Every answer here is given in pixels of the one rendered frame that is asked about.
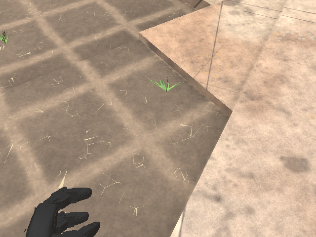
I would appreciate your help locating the left robot hand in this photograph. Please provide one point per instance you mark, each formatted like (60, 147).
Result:
(47, 222)

